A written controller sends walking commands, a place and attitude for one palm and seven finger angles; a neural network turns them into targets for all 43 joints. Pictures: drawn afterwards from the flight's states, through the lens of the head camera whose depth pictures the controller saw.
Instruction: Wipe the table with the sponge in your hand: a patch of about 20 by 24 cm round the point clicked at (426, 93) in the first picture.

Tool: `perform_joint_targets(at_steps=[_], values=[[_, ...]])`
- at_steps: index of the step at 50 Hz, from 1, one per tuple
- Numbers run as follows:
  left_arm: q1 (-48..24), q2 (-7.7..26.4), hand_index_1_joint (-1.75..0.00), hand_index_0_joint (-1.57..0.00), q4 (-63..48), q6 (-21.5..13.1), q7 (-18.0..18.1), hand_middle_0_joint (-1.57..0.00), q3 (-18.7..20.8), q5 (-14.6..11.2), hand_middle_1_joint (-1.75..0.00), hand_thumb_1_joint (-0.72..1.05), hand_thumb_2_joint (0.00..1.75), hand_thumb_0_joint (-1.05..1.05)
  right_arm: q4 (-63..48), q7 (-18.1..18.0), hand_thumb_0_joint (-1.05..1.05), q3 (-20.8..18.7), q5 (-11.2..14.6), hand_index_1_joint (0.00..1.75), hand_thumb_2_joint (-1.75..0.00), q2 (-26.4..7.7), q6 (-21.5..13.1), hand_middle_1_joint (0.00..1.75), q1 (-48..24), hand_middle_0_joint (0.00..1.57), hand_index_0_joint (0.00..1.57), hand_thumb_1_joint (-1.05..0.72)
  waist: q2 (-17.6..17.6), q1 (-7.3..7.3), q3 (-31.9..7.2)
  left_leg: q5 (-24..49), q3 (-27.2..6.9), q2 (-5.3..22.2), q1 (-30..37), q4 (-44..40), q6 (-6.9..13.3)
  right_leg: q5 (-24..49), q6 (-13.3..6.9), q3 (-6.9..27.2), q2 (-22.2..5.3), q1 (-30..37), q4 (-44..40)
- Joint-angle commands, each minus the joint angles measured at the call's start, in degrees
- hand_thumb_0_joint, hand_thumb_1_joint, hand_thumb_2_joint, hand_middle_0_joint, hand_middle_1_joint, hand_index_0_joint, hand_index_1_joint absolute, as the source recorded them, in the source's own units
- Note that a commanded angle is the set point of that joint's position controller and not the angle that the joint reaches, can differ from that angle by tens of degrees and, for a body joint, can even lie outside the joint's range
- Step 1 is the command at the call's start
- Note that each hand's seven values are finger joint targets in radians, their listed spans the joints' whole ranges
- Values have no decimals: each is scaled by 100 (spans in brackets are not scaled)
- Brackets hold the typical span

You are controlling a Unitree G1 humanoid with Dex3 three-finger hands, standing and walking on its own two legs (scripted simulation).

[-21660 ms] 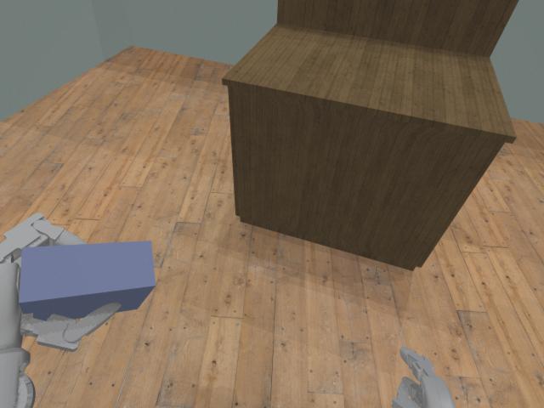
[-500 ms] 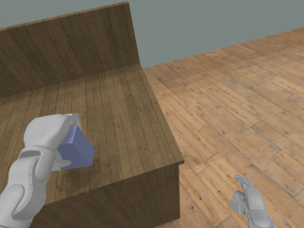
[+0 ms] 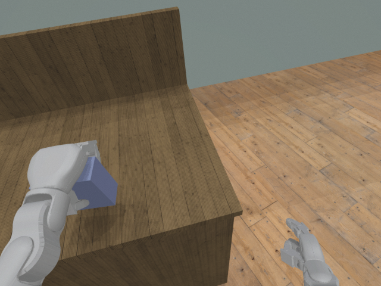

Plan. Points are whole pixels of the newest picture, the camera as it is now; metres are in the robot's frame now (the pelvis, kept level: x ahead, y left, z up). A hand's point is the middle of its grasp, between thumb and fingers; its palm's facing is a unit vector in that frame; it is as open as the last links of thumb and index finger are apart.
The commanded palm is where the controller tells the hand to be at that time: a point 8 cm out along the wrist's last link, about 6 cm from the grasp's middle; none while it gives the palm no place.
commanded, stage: move the sponge above the wiping area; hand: left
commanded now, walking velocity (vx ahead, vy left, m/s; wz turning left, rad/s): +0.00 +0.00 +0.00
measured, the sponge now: (83, 190) +0.24 +0.28 +0.09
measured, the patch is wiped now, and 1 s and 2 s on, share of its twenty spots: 0.00 0.00 0.00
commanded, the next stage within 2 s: none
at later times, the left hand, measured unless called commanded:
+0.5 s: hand (76, 175) +0.24 +0.28 +0.13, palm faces +0.15 -0.09 -0.98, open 9.4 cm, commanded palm +0.20 +0.27 +0.19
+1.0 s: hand (78, 180) +0.24 +0.28 +0.12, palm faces +0.09 -0.08 -0.99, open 9.4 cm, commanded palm +0.20 +0.27 +0.18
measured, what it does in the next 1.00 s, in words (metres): stands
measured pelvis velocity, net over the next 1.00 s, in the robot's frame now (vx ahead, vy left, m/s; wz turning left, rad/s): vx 0.00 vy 0.00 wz -0.01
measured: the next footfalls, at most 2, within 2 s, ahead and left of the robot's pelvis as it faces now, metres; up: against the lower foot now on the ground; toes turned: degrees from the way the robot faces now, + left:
none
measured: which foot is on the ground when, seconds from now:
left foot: down 0.00-1.00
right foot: down 0.00-1.00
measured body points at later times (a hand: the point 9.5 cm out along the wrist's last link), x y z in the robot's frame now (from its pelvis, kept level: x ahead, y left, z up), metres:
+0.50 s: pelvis +0.00 +0.01 +0.00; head -0.01 -0.03 +0.45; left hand +0.23 +0.28 +0.19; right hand +0.25 -0.18 -0.09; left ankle -0.03 +0.10 -0.74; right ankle +0.03 -0.08 -0.74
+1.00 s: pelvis +0.00 +0.00 +0.00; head -0.01 -0.05 +0.45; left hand +0.23 +0.28 +0.17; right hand +0.25 -0.20 -0.09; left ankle -0.03 +0.10 -0.74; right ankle +0.03 -0.08 -0.74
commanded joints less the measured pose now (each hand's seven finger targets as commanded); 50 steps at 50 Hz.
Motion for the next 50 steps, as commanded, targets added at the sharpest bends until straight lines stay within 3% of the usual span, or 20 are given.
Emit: perform_joint_targets(at_steps=[1,2,3,8,12,15,17,20,23,28,30,32,33,35,37,38,42,43,46,50], values=[[-1256,1082,-160,-120,-921,379,402,-120,1192,2,-160,10,130,0,-954,109,0,-228,24,30,-90,-525,-265,30,-1200,20,20,-90,14,-27,-1290,2063,-555,58,-287,-323,-103,1131,-179,846,-193,1055,-243],[-865,914,-160,-120,-782,584,328,-120,1160,-100,-160,10,130,0,-980,160,0,-172,55,30,-90,-525,-274,30,-1505,20,20,-90,141,13,-1072,1910,-572,56,-342,-352,-118,995,-241,998,-144,968,-264],[-751,620,-160,-120,-904,645,214,-120,915,-228,-160,10,130,0,-1009,186,0,-205,50,30,-90,-557,-222,30,-1289,20,20,-90,-124,-92,-1144,1956,-451,106,-389,-331,-99,1158,-140,716,-203,1045,-244],[-241,485,-160,-120,-1202,932,-182,-120,684,-221,-160,10,130,0,-1213,224,0,-122,73,30,-90,-616,-73,30,-1297,20,20,-90,-678,-189,-949,1767,-433,112,-558,-361,1,1070,-52,644,-160,939,-243],[-1168,1416,-160,-120,-1653,782,-90,-120,1155,273,-160,10,130,0,-1259,158,0,-62,-12,30,-90,-613,5,30,-1455,20,20,-90,-363,-117,-1194,1490,-577,69,-439,-443,44,553,-155,996,-61,964,-243],[-1821,1230,-160,-120,-1482,433,131,-120,870,612,-160,10,130,0,-1169,115,0,-96,-77,30,-90,-527,-50,30,-1158,20,20,-90,-63,-147,-1397,1627,-577,60,-264,-428,14,485,-194,864,-65,991,-267],[-1746,1370,-160,-120,-1726,254,282,-120,1102,540,-160,10,130,0,-1151,95,0,-101,-54,30,-90,-493,-149,30,-1316,20,20,-90,242,-42,-1520,1697,-683,45,-111,-427,22,545,-303,1097,45,1059,-263],[-1557,780,-160,-120,-1233,174,344,-120,674,295,-160,10,130,0,-1000,104,0,-177,-22,30,-90,-477,-218,30,-1068,20,20,-90,-10,-157,-1289,1860,-680,78,-110,-435,-74,697,-205,792,-39,900,-342],[-1110,462,-160,-120,-909,504,314,-120,563,158,-160,10,130,0,-975,180,0,-184,15,30,-90,-519,-216,30,-1209,20,20,-90,-116,-116,-1092,1867,-574,90,-294,-461,-96,803,-200,676,-94,933,-315],[-704,475,-160,-120,-908,865,104,-120,605,72,-160,10,130,0,-1085,234,0,-147,42,30,-90,-593,-49,30,-1313,20,20,-90,-566,-130,-1061,1733,-476,74,-500,-482,-40,869,-144,702,-106,1047,-280],[-920,530,-160,-120,-1075,852,40,-120,488,175,-160,10,130,0,-1139,238,0,-140,28,30,-90,-591,-1,30,-1299,20,20,-90,-473,-153,-1103,1718,-514,62,-467,-482,-27,873,-137,748,-124,1042,-279],[-949,980,-160,-120,-1169,859,80,-120,859,338,-160,10,130,0,-1138,235,0,-114,8,30,-90,-599,13,30,-1471,20,20,-90,-381,-68,-1149,1636,-580,42,-453,-479,10,723,-214,1016,-30,1047,-258],[-1137,717,-160,-120,-1263,788,85,-120,603,386,-160,10,130,0,-1191,240,0,-117,-12,30,-90,-554,-2,30,-1295,20,20,-90,-362,-128,-1347,1742,-501,41,-411,-432,32,817,-173,802,-99,1141,-197],[-1239,824,-160,-120,-1252,638,155,-120,636,511,-160,10,130,0,-1150,239,0,-142,-43,30,-90,-540,1,30,-1200,20,20,-90,-293,-111,-1394,1872,-551,39,-330,-415,19,911,-188,858,-85,1134,-225],[-1209,1093,-160,-120,-1373,547,249,-120,945,479,-160,10,130,0,-1129,219,0,-137,-26,30,-90,-538,-44,30,-1329,20,20,-90,-146,-54,-1349,1720,-620,20,-286,-415,38,748,-255,1093,13,1093,-273],[-1374,756,-160,-120,-1261,502,268,-120,639,452,-160,10,130,0,-1123,204,0,-133,-26,30,-90,-489,-75,30,-1187,20,20,-90,-245,-145,-1338,1728,-527,21,-285,-396,46,775,-198,866,-52,1070,-263],[-1485,1030,-160,-120,-845,532,344,-120,907,364,-160,10,130,0,-978,141,0,-148,31,30,-90,-550,-107,30,-1340,20,20,-90,-169,-133,-992,1437,-592,-1,-292,-461,31,467,-252,1110,-2,843,-454],[-1493,748,-160,-120,-846,535,333,-120,690,304,-160,10,130,0,-1009,136,0,-164,22,30,-90,-527,-127,30,-1192,20,20,-90,-271,-173,-1188,1503,-489,3,-316,-426,42,605,-179,867,-92,1003,-387],[-1254,985,-160,-120,-659,656,270,-120,874,278,-160,10,130,0,-969,139,0,-183,30,30,-90,-586,-84,30,-1222,20,20,-90,-244,-112,-1107,1597,-531,-28,-399,-441,16,769,-180,923,-122,1059,-393],[-1108,828,-160,-120,-881,691,82,-120,717,186,-160,10,130,0,-1053,159,0,-175,29,30,-90,-585,-109,30,-1261,20,20,-90,-258,-139,-1252,1687,-516,-38,-373,-395,48,970,-149,908,-147,1170,-330]])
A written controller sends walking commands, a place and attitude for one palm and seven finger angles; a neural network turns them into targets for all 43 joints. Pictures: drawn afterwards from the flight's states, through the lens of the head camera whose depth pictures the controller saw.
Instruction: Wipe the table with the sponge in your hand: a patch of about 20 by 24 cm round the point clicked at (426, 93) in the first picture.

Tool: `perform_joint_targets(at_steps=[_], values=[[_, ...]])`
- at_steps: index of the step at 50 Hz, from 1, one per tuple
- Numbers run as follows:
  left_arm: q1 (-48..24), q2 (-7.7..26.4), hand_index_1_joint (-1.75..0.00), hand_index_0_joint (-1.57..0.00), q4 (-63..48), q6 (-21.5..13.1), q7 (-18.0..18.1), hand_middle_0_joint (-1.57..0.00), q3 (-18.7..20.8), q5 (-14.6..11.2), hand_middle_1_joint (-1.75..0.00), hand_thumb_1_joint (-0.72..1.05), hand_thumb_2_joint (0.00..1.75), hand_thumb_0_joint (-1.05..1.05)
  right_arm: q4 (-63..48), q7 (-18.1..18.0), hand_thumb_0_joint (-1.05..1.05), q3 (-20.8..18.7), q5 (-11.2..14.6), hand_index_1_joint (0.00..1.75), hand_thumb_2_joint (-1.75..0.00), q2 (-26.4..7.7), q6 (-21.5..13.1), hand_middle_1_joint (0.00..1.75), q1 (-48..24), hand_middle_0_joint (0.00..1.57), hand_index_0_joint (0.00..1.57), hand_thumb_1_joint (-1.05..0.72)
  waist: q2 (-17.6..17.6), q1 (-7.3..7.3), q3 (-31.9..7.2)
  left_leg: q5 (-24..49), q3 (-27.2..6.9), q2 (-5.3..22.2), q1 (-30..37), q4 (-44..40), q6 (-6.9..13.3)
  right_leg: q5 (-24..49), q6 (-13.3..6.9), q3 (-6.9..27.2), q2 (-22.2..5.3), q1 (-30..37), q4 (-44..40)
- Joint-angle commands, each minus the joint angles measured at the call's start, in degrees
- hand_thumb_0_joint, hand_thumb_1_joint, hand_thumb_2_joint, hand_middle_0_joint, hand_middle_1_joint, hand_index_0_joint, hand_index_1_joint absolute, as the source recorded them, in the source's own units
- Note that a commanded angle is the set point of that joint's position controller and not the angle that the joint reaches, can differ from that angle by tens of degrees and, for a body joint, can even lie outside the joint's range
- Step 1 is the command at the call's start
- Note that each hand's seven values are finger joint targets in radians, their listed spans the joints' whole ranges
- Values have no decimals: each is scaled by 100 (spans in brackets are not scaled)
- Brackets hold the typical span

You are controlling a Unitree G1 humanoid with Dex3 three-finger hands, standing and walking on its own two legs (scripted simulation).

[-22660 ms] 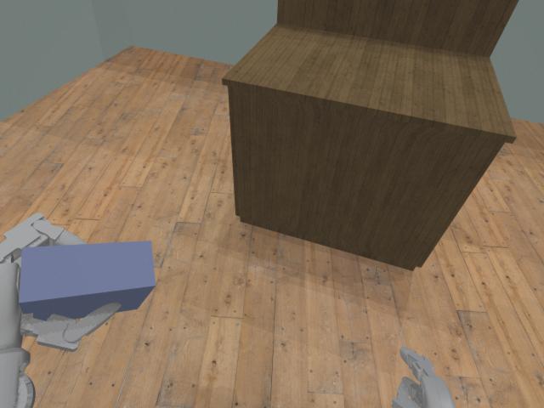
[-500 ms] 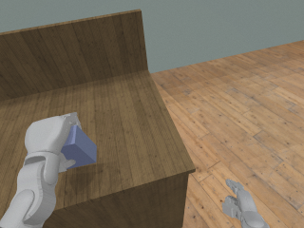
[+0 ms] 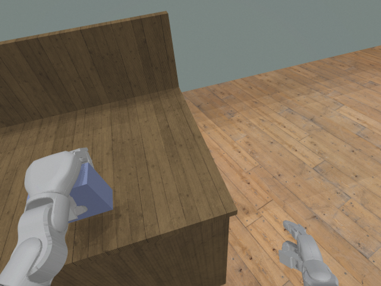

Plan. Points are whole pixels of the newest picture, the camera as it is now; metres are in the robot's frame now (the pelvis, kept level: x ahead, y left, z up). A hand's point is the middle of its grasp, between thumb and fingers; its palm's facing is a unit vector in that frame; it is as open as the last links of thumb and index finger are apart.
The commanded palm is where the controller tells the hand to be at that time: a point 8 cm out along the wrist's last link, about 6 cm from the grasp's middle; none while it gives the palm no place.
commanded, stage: move the sponge above the wiping area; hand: left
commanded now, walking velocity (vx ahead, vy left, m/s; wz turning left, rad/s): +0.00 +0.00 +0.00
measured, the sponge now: (79, 199) +0.24 +0.29 +0.07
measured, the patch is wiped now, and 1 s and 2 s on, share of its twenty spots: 0.00 0.00 0.00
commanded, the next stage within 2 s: none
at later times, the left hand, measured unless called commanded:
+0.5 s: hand (75, 186) +0.24 +0.28 +0.12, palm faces +0.06 -0.09 -0.99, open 9.4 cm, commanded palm +0.20 +0.27 +0.19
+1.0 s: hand (78, 192) +0.23 +0.26 +0.12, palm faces +0.05 -0.10 -0.99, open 9.4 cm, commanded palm +0.20 +0.27 +0.19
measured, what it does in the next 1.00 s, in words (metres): stands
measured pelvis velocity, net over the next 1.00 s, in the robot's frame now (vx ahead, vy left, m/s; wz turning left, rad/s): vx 0.00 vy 0.00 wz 0.01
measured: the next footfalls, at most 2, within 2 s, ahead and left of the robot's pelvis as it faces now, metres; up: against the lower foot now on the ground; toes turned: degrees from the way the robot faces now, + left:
none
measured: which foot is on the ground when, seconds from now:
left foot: down 0.00-1.00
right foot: down 0.00-1.00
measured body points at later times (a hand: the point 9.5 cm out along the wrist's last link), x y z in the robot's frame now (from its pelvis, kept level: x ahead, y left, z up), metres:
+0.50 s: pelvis +0.00 +0.00 +0.00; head +0.00 -0.06 +0.45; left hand +0.23 +0.28 +0.17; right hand +0.25 -0.21 -0.09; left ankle -0.03 +0.10 -0.74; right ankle +0.03 -0.08 -0.74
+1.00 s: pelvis +0.00 +0.00 +0.00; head -0.01 -0.05 +0.45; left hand +0.22 +0.27 +0.17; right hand +0.25 -0.19 -0.08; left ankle -0.03 +0.10 -0.74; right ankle +0.03 -0.08 -0.74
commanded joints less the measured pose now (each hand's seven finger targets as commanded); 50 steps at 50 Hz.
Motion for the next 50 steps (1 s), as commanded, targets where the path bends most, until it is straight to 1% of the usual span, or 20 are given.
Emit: perform_joint_targets(at_steps=[1,2,3,7,8,12,16,21,22,23,27,31,32,33,34,37,38,42,43,50], values=[[-909,1199,-160,-120,-1292,-39,52,-120,789,99,-160,10,130,0,-1098,-13,0,-237,-36,30,-90,-565,-327,30,-1190,20,20,-90,-324,59,-1196,1608,-554,-39,-444,-190,58,931,-140,822,-190,1152,-173],[-849,1358,-160,-120,-1309,-15,32,-120,949,124,-160,10,130,0,-1089,-11,0,-206,-17,30,-90,-570,-347,30,-1357,20,20,-90,-285,69,-1092,1537,-589,-49,-437,-182,61,793,-189,1006,-106,1053,-195],[-959,1063,-160,-120,-1329,-69,-14,-120,683,116,-160,10,130,0,-1119,-15,0,-199,-34,30,-90,-547,-355,30,-1183,20,20,-90,-418,-9,-1196,1612,-504,-36,-449,-149,84,937,-130,801,-169,1124,-141],[-955,1659,-160,-120,-1308,-177,47,-120,1226,189,-160,10,130,0,-1091,-50,0,-199,-50,30,-90,-585,-329,30,-1235,20,20,-90,-493,63,-977,1403,-586,-50,-483,-161,83,665,-182,1102,-98,970,-251],[-1088,1446,-160,-120,-1319,-229,76,-120,1061,204,-160,10,130,0,-1102,-51,0,-208,-56,30,-90,-557,-333,30,-1091,20,20,-90,-512,14,-1146,1453,-504,-36,-492,-144,87,715,-135,891,-159,1069,-184],[-1033,1768,-160,-120,-1338,-360,207,-120,1401,159,-160,10,130,0,-1078,-92,0,-219,-48,30,-90,-568,-380,30,-1200,20,20,-90,-355,102,-1111,1413,-597,-69,-401,-140,76,644,-204,1142,-101,1018,-267],[-1382,1390,-160,-120,-1038,-367,197,-120,982,81,-160,10,130,0,-996,-134,0,-249,-22,30,-90,-573,-404,30,-1036,20,20,-90,-215,-44,-952,1310,-522,-44,-416,-163,53,556,-131,889,-171,855,-333],[-1167,1445,-160,-120,-1049,-301,88,-120,1005,73,-160,10,130,0,-1005,-129,0,-274,-40,30,-90,-600,-444,30,-1031,20,20,-90,-407,8,-1164,1464,-541,-57,-423,-143,67,817,-115,879,-198,1055,-248],[-1117,1489,-160,-120,-1202,-262,66,-120,1050,82,-160,10,130,0,-1045,-113,0,-219,-17,30,-90,-588,-467,30,-1289,20,20,-90,-171,50,-1146,1434,-589,-72,-392,-162,60,713,-180,1039,-136,1027,-250],[-1175,1240,-160,-120,-1218,-295,49,-120,846,82,-160,10,130,0,-1055,-105,0,-229,-39,30,-90,-552,-467,30,-1093,20,20,-90,-332,-5,-1280,1479,-518,-46,-429,-156,66,788,-120,799,-198,1133,-173],[-1047,1484,-160,-120,-1425,-301,103,-120,1115,138,-160,10,130,0,-1111,-60,0,-210,-43,30,-90,-545,-449,30,-1265,20,20,-90,-276,121,-1185,1529,-616,-44,-409,-195,52,771,-193,1010,-122,1080,-200],[-904,1566,-160,-120,-1171,-283,221,-120,1283,131,-160,10,130,0,-1055,-43,0,-250,-60,30,-90,-561,-367,30,-1050,20,20,-90,-646,121,-1099,1491,-552,-21,-567,-181,38,851,-133,905,-190,1121,-185],[-833,1747,-160,-120,-1190,-195,251,-120,1465,131,-160,10,130,0,-1040,-34,0,-226,-37,30,-90,-580,-373,30,-1268,20,20,-90,-431,166,-994,1408,-598,-49,-538,-179,37,662,-201,1123,-117,1026,-239],[-1016,1417,-160,-120,-1165,-176,250,-120,1187,94,-160,10,130,0,-1055,-31,0,-229,-31,30,-90,-547,-360,30,-1138,20,20,-90,-518,65,-1086,1438,-491,-16,-571,-178,44,745,-137,892,-186,1092,-179],[-973,1599,-160,-120,-1134,-151,255,-120,1300,114,-160,10,130,0,-1031,-28,0,-251,-25,30,-90,-585,-342,30,-1092,20,20,-90,-465,96,-1008,1426,-539,-25,-562,-176,25,700,-153,936,-166,1016,-219],[-900,1422,-160,-120,-1392,-74,162,-120,1121,34,-160,10,130,0,-1105,-19,0,-214,12,30,-90,-566,-388,30,-1363,20,20,-90,-170,89,-975,1402,-610,-39,-455,-197,34,630,-187,1026,-118,932,-233],[-993,1138,-160,-120,-1432,-104,113,-120,839,-8,-160,10,130,0,-1100,-27,0,-222,0,30,-90,-549,-400,30,-1191,20,20,-90,-283,-7,-1102,1462,-527,-18,-439,-162,59,745,-122,781,-174,1001,-180],[-1135,1297,-160,-120,-1561,-140,-34,-120,818,87,-160,10,130,0,-1105,-72,0,-198,-4,30,-90,-565,-429,30,-1338,20,20,-90,-163,-21,-957,1274,-607,-33,-370,-203,70,490,-165,1007,-103,835,-295],[-1203,1140,-160,-120,-1615,-216,-38,-120,669,118,-160,10,130,0,-1106,-74,0,-210,-30,30,-90,-542,-438,30,-1114,20,20,-90,-260,-53,-1117,1401,-546,-24,-359,-179,86,611,-121,779,-157,954,-218],[-1311,1387,-160,-120,-1557,-399,224,-120,971,294,-160,10,130,0,-1046,-55,0,-217,-83,30,-90,-497,-388,30,-1078,20,20,-90,-234,86,-1178,1547,-632,7,-327,-296,-5,626,-201,843,-106,1081,-248]])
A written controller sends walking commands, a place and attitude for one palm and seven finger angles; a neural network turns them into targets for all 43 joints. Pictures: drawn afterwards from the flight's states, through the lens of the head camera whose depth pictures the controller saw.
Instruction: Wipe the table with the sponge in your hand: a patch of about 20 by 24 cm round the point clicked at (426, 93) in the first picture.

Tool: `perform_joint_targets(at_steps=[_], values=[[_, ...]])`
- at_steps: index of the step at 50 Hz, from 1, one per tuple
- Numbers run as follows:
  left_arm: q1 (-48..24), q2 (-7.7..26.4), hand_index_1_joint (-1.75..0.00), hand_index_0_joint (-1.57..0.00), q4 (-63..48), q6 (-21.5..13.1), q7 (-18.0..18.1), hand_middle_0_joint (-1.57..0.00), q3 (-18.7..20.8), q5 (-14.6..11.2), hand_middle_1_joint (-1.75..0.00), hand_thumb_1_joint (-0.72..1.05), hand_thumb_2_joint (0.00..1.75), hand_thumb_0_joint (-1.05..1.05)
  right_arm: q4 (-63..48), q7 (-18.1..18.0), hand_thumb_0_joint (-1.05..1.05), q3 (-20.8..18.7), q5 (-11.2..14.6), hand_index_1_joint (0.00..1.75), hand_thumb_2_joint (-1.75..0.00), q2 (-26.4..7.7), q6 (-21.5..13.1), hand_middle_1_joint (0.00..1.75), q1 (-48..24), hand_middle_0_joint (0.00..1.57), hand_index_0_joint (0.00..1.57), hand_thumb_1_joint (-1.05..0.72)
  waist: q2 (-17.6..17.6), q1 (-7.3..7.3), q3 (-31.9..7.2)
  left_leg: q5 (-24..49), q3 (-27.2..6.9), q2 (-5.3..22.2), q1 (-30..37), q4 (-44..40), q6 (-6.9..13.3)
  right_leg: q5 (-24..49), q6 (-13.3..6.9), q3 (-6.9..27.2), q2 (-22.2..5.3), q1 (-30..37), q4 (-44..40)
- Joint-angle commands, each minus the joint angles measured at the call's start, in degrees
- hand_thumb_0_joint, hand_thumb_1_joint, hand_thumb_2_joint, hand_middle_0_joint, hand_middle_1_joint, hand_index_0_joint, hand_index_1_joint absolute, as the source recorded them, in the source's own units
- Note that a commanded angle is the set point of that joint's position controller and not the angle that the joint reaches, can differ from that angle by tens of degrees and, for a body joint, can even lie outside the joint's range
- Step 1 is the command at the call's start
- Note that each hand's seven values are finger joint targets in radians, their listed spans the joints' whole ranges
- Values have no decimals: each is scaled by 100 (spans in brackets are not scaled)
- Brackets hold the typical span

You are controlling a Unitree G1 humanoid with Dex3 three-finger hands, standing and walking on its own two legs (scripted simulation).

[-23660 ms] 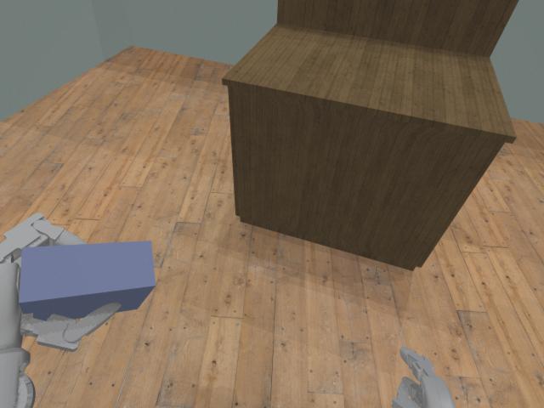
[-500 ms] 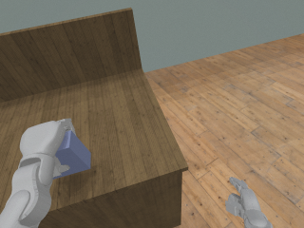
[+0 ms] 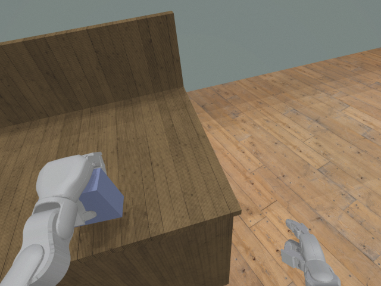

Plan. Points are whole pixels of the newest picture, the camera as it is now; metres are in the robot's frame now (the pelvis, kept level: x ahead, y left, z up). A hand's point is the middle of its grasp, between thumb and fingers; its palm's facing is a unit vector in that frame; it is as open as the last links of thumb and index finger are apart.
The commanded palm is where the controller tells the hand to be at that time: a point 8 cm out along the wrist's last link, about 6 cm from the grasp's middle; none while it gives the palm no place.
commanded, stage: move the sponge above the wiping area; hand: left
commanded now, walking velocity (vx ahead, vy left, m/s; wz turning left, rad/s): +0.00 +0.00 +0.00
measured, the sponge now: (90, 203) +0.23 +0.27 +0.07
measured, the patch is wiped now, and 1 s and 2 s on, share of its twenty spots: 0.00 0.00 0.00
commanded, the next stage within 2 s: lower the sponge onto the table in 1.66 s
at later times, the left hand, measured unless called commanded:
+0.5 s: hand (87, 183) +0.24 +0.25 +0.13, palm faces +0.11 -0.08 -0.99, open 9.4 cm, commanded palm +0.20 +0.26 +0.19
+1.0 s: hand (86, 178) +0.25 +0.26 +0.13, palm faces +0.13 -0.07 -0.99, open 9.4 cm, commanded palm +0.21 +0.26 +0.19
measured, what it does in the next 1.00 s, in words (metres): stands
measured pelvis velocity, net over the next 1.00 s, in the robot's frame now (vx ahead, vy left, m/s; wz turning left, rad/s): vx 0.00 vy -0.01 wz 0.00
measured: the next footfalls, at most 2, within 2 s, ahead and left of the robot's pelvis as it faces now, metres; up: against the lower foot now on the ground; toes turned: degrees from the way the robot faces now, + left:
none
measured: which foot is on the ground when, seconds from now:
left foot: down 0.00-1.00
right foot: down 0.00-1.00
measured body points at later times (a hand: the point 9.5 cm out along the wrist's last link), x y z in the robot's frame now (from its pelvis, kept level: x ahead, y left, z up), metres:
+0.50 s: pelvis +0.00 +0.00 +0.00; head -0.01 -0.05 +0.45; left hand +0.23 +0.25 +0.18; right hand +0.25 -0.20 -0.09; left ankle -0.03 +0.09 -0.74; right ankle +0.03 -0.09 -0.74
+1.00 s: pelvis +0.00 -0.01 +0.00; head -0.01 -0.06 +0.45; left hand +0.24 +0.26 +0.19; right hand +0.25 -0.20 -0.09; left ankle -0.03 +0.09 -0.74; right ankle +0.03 -0.09 -0.74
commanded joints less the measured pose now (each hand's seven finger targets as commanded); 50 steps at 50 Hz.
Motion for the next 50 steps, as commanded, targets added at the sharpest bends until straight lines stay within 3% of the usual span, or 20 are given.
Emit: perform_joint_targets(at_steps=[1,2,3,6,7,8,12,13,19,22,23,27,28,30,33,34,39,42,45,50], values=[[-1431,1538,-160,-120,-1082,-48,481,-120,1331,308,-160,10,130,0,-963,18,0,-201,-38,30,-90,-466,-265,30,-1127,20,20,-90,-376,80,-1205,1589,-608,41,-417,-310,-49,691,-245,897,-80,1072,-214],[-1304,1584,-160,-120,-1079,58,510,-120,1428,260,-160,10,130,0,-964,51,0,-151,-2,30,-90,-465,-276,30,-1398,20,20,-90,-210,129,-1082,1515,-661,25,-426,-341,-41,584,-306,1070,-19,1026,-242],[-1388,1254,-160,-120,-1022,116,505,-120,1186,213,-160,10,130,0,-949,78,0,-162,4,30,-90,-436,-253,30,-1258,20,20,-90,-399,56,-1189,1634,-557,53,-447,-330,-54,731,-235,798,-77,1088,-180],[-1122,1123,-160,-120,-898,306,455,-120,1083,13,-160,10,130,0,-970,101,0,-182,28,30,-90,-476,-197,30,-1284,20,20,-90,-453,58,-1017,1575,-551,61,-506,-333,-68,811,-184,786,-117,1006,-236],[-925,1222,-160,-120,-865,415,420,-120,1234,-26,-160,10,130,0,-969,112,0,-154,68,30,-90,-495,-207,30,-1480,20,20,-90,-455,69,-872,1453,-582,51,-516,-331,-52,625,-234,986,-39,884,-278],[-1033,866,-160,-120,-901,441,335,-120,878,-61,-160,10,130,0,-1000,116,0,-143,66,30,-90,-488,-182,30,-1353,20,20,-90,-493,-32,-967,1486,-485,71,-544,-332,-46,714,-166,717,-105,935,-226],[-1104,1022,-160,-120,-1207,501,171,-120,826,36,-160,10,130,0,-1096,90,0,-114,75,30,-90,-512,-160,30,-1514,20,20,-90,-388,-47,-914,1314,-571,59,-503,-340,0,507,-203,933,-45,825,-250],[-1240,869,-160,-120,-1257,452,144,-120,652,64,-160,10,130,0,-1115,80,0,-126,50,30,-90,-505,-173,30,-1313,20,20,-90,-452,-96,-1082,1394,-496,48,-476,-294,32,610,-151,751,-103,928,-193],[-1757,1352,-160,-120,-1392,96,359,-120,920,486,-160,10,130,0,-1040,36,0,-149,-49,30,-90,-445,-210,30,-1157,20,20,-90,-248,-4,-1304,1538,-604,57,-306,-305,2,564,-243,872,-36,1064,-205],[-1747,1504,-160,-120,-1242,125,514,-120,1193,418,-160,10,130,0,-994,53,0,-127,-2,30,-90,-436,-212,30,-1385,20,20,-90,-160,82,-1144,1450,-693,41,-347,-385,-14,456,-328,1064,31,1027,-261],[-1770,1313,-160,-120,-1068,161,538,-120,1077,382,-160,10,130,0,-952,62,0,-139,0,30,-90,-427,-210,30,-1231,20,20,-90,-353,38,-1278,1551,-574,41,-371,-351,-18,605,-269,858,-31,1126,-209],[-1051,1207,-160,-120,-909,449,474,-120,1169,47,-160,10,130,0,-956,136,0,-151,71,30,-90,-467,-176,30,-1526,20,20,-90,-267,116,-987,1575,-586,22,-440,-337,-44,773,-277,1052,-34,1022,-262],[-1006,840,-160,-120,-948,482,399,-120,880,-69,-160,10,130,0,-997,148,0,-152,68,30,-90,-447,-153,30,-1368,20,20,-90,-437,34,-1067,1608,-485,45,-490,-324,-29,914,-191,782,-100,1104,-204],[-794,913,-160,-120,-952,554,274,-120,881,-130,-160,10,130,0,-1028,157,0,-151,73,30,-90,-502,-106,30,-1353,20,20,-90,-524,7,-947,1560,-515,46,-585,-302,-23,987,-158,820,-126,1061,-213],[-821,926,-160,-120,-1070,627,118,-120,839,-77,-160,10,130,0,-1125,123,0,-126,83,30,-90,-531,-74,30,-1339,20,20,-90,-680,-73,-966,1386,-455,36,-624,-248,49,774,-126,839,-128,994,-196],[-948,1205,-160,-120,-1142,565,119,-120,996,6,-160,10,130,0,-1111,105,0,-142,61,30,-90,-553,-66,30,-1259,20,20,-90,-660,-61,-1007,1396,-497,32,-609,-234,48,780,-138,889,-134,999,-192],[-1413,1409,-160,-120,-1684,173,250,-120,998,377,-160,10,130,0,-1130,48,0,-171,-40,30,-90,-484,-170,30,-1135,20,20,-90,-238,-26,-1355,1629,-556,33,-276,-145,53,804,-208,935,-75,1059,-159],[-1709,1437,-160,-120,-1605,42,403,-120,1060,386,-160,10,130,0,-1071,8,0,-145,-12,30,-90,-450,-227,30,-1277,20,20,-90,-202,-23,-1149,1435,-640,24,-191,-221,40,496,-282,1127,23,878,-315],[-1947,1356,-160,-120,-896,117,506,-120,1002,367,-160,10,130,0,-910,-23,0,-167,13,30,-90,-472,-206,30,-1115,20,20,-90,-411,-86,-934,1264,-593,32,-350,-306,-16,314,-236,967,-46,808,-392],[-1583,1248,-160,-120,-640,419,412,-120,1025,81,-160,10,130,0,-919,30,0,-147,71,30,-90,-493,-165,30,-1314,20,20,-90,-413,13,-1166,1480,-511,-21,-480,-322,-6,819,-188,908,-134,1169,-270]])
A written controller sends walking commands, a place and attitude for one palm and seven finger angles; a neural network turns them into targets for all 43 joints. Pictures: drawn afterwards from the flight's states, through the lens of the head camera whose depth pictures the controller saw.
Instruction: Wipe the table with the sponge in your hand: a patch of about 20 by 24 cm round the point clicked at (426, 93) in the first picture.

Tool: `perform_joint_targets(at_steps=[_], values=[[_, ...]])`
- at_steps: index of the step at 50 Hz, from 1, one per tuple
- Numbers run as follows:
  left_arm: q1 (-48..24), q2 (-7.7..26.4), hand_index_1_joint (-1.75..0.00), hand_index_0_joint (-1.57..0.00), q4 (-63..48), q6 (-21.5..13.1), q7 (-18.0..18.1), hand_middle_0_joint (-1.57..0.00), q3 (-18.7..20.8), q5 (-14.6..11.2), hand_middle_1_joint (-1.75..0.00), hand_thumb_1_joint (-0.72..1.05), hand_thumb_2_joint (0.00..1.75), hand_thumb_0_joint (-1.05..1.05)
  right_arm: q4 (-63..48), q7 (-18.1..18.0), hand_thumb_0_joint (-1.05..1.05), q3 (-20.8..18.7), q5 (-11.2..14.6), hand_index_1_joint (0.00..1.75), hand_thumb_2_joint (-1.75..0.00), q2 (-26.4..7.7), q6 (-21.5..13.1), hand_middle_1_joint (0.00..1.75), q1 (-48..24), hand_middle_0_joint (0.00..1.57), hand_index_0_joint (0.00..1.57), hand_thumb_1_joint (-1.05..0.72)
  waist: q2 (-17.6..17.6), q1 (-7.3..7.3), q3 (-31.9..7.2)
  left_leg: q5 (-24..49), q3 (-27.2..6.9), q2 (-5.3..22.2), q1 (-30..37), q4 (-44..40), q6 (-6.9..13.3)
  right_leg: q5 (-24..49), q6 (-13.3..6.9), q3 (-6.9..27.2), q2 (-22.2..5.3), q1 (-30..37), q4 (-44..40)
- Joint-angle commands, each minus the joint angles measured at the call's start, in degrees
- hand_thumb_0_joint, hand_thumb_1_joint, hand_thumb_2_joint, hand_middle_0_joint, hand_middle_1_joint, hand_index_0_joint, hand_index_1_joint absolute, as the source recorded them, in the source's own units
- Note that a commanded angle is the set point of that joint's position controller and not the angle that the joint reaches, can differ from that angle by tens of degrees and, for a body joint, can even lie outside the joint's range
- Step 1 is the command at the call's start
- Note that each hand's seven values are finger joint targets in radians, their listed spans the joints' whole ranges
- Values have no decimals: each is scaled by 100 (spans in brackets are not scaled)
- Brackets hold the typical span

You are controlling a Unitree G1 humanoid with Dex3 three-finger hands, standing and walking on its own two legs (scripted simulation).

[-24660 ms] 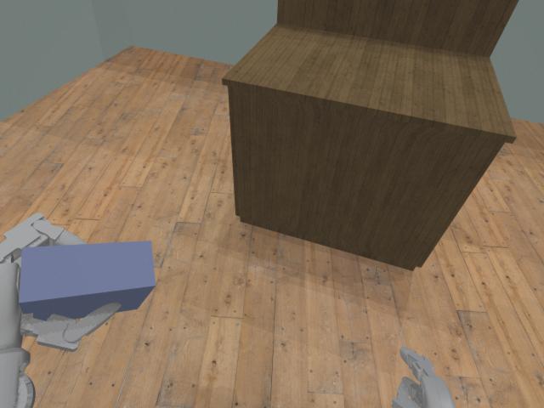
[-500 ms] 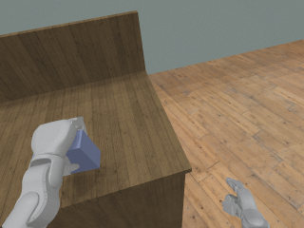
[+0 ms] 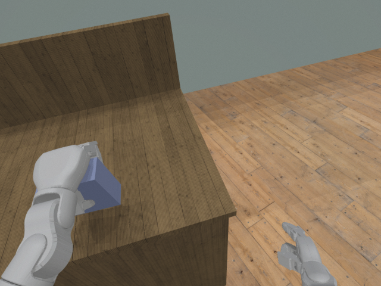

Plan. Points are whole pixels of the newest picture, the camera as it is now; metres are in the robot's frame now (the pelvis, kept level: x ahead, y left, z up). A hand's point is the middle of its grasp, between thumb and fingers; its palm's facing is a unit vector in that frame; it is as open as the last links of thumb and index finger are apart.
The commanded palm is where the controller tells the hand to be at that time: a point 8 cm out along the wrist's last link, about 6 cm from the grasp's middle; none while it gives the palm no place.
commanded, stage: move the sponge above the wiping area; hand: left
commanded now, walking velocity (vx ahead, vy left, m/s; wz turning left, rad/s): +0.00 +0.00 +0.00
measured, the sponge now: (87, 192) +0.25 +0.27 +0.09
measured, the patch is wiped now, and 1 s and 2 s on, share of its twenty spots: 0.00 0.00 0.00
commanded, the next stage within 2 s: lower the sponge onto the table in 0.66 s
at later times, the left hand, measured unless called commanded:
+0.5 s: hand (67, 184) +0.24 +0.29 +0.13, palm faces +0.09 -0.07 -0.99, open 9.4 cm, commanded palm +0.21 +0.28 +0.19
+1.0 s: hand (67, 192) +0.23 +0.29 +0.12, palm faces +0.06 -0.12 -0.99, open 9.4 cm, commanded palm +0.20 +0.29 +0.19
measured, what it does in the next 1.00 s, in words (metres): stands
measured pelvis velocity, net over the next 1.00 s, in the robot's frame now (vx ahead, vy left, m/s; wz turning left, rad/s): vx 0.00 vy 0.01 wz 0.01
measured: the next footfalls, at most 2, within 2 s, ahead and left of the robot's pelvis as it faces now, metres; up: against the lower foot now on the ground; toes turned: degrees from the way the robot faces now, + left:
none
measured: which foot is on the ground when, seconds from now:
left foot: down 0.00-1.00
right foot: down 0.00-1.00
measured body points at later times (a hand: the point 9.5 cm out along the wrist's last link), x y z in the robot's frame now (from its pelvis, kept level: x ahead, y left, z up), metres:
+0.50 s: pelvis +0.00 +0.00 +0.00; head -0.01 -0.05 +0.45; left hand +0.23 +0.29 +0.18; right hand +0.25 -0.20 -0.09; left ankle -0.03 +0.10 -0.74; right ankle +0.03 -0.08 -0.74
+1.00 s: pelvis +0.00 +0.01 +0.00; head -0.01 -0.03 +0.45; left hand +0.22 +0.29 +0.17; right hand +0.26 -0.19 -0.09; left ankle -0.03 +0.10 -0.74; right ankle +0.03 -0.08 -0.74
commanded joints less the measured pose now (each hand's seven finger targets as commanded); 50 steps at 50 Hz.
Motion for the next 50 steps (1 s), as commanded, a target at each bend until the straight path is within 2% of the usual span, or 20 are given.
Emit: perform_joint_targets(at_steps=[1,2,3,7,9,11,12,15,17,21,22,23,27,28,32,33,37,43,47,50], values=[[-1056,1238,-160,-120,-894,251,130,-120,1062,18,-160,10,130,0,-1049,17,0,-221,-3,30,-90,-585,-273,30,-1282,20,20,-90,-373,50,-1177,1522,-497,-82,-574,-244,70,934,-103,903,-226,1157,-204],[-804,1245,-160,-120,-851,343,79,-120,1108,-2,-160,10,130,0,-1070,41,0,-187,13,30,-90,-581,-295,30,-1483,20,20,-90,-256,69,-1090,1460,-516,-90,-577,-225,74,844,-150,1073,-168,1067,-213],[-642,1073,-160,-120,-835,360,9,-120,1018,-76,-160,10,130,0,-1096,57,0,-198,7,30,-90,-578,-282,30,-1302,20,20,-90,-502,25,-1183,1500,-432,-74,-666,-185,102,984,-74,867,-227,1196,-138],[-436,1324,-160,-120,-1183,350,-169,-120,1157,9,-160,10,130,0,-1201,79,0,-191,-8,30,-90,-616,-242,30,-1428,20,20,-90,-499,35,-1138,1456,-511,-84,-678,-106,132,989,-93,1095,-196,1083,-122],[-417,1475,-160,-120,-1344,201,-174,-120,1257,91,-160,10,130,0,-1218,80,0,-216,-44,30,-90,-616,-249,30,-1171,20,20,-90,-580,20,-1274,1586,-483,-83,-665,-40,155,1163,-49,943,-257,1173,-43],[-636,1610,-160,-120,-1508,0,-114,-120,1363,146,-160,10,130,0,-1208,35,0,-229,-72,30,-90,-613,-243,30,-1110,20,20,-90,-602,-5,-1295,1562,-488,-86,-592,-28,160,1107,-49,986,-242,1145,-70],[-604,1726,-160,-120,-1719,-73,-55,-120,1499,121,-160,10,130,0,-1254,19,0,-211,-78,30,-90,-590,-304,30,-1247,20,20,-90,-338,54,-1262,1488,-568,-101,-516,-36,166,941,-114,1150,-179,1071,-129],[-1081,1653,-160,-120,-1303,-336,87,-120,1404,120,-160,10,130,0,-1092,-75,0,-231,-71,30,-90,-584,-356,30,-955,20,20,-90,-482,-110,-995,1264,-532,-70,-471,-82,145,574,-60,966,-190,832,-303],[-1251,1832,-160,-120,-1126,-347,171,-120,1556,94,-160,10,130,0,-1053,-130,0,-239,-31,30,-90,-609,-420,30,-1115,20,20,-90,-278,-85,-836,1072,-574,-101,-449,-112,144,260,-129,1177,-137,681,-423],[-1475,1598,-160,-120,-832,-381,167,-120,1296,17,-160,10,130,0,-960,-168,0,-274,-10,30,-90,-620,-459,30,-1034,20,20,-90,-160,-108,-961,1159,-545,-100,-438,-178,103,377,-85,897,-213,794,-403],[-1573,1432,-160,-120,-947,-329,132,-120,1125,-3,-160,10,130,0,-992,-161,0,-216,30,30,-90,-581,-513,30,-1298,20,20,-90,228,-121,-949,1132,-565,-116,-375,-224,88,313,-152,1033,-171,750,-415],[-1431,1256,-160,-120,-917,-344,102,-120,1033,-66,-160,10,130,0,-977,-155,0,-260,5,30,-90,-581,-528,30,-1068,20,20,-90,-1,-141,-1085,1241,-497,-87,-399,-192,103,489,-86,797,-221,890,-337],[-1045,1380,-160,-120,-768,-153,-47,-120,1159,-17,-160,10,130,0,-1016,-91,0,-231,5,30,-90,-611,-495,30,-1315,20,20,-90,-347,-41,-1051,1330,-576,-71,-517,-245,89,624,-113,948,-178,952,-296],[-1081,1147,-160,-120,-842,-154,-77,-120,960,6,-160,10,130,0,-1037,-69,0,-226,-24,30,-90,-598,-475,30,-1155,20,20,-90,-466,-67,-1233,1428,-494,-62,-549,-238,94,780,-57,726,-238,1111,-208],[-551,1536,-160,-120,-1172,-81,-3,-120,1459,71,-160,10,130,0,-1140,49,0,-217,-49,30,-90,-595,-381,30,-1342,20,20,-90,-467,129,-1258,1625,-595,-59,-600,-234,70,1036,-145,994,-180,1213,-120],[-517,1336,-160,-120,-1217,-88,27,-120,1341,60,-160,10,130,0,-1143,69,0,-223,-70,30,-90,-566,-356,30,-1157,20,20,-90,-559,99,-1368,1744,-501,-44,-620,-207,79,1164,-86,780,-235,1316,-43],[-837,1615,-160,-120,-1229,40,149,-120,1514,142,-160,10,130,0,-1127,75,0,-204,-41,30,-90,-600,-280,30,-1317,20,20,-90,-548,81,-976,1473,-589,-34,-618,-249,63,748,-159,1061,-131,958,-215],[-784,1166,-160,-120,-1425,82,56,-120,1042,29,-160,10,130,0,-1119,46,0,-233,-25,30,-90,-576,-343,30,-1143,20,20,-90,-303,-63,-1108,1599,-529,-31,-441,-153,104,915,-90,796,-188,943,-173],[-1083,1243,-160,-120,-1383,94,-73,-120,932,112,-160,10,130,0,-1102,-26,0,-185,-6,30,-90,-589,-357,30,-1356,20,20,-90,-157,-112,-854,1321,-605,-34,-421,-238,107,547,-137,961,-120,724,-304],[-1044,1324,-160,-120,-1472,-79,-60,-120,1000,169,-160,10,130,0,-1080,-34,0,-217,-72,30,-90,-586,-335,30,-1099,20,20,-90,-247,-64,-1138,1558,-596,-30,-379,-251,86,771,-107,775,-175,1010,-240]])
